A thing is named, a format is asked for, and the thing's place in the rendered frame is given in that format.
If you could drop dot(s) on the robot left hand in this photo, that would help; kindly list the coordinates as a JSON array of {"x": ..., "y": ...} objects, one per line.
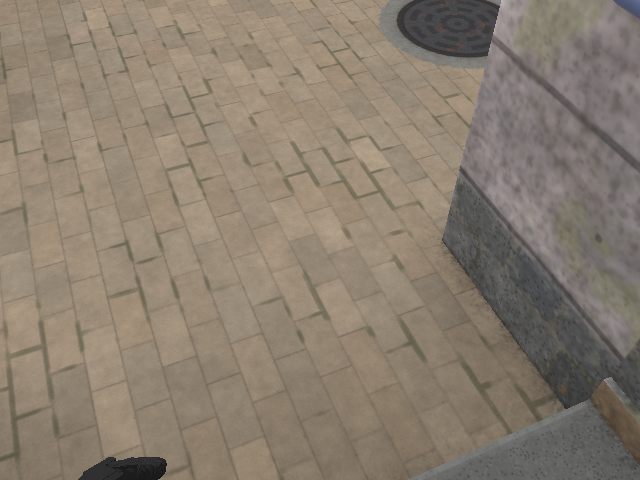
[{"x": 141, "y": 468}]

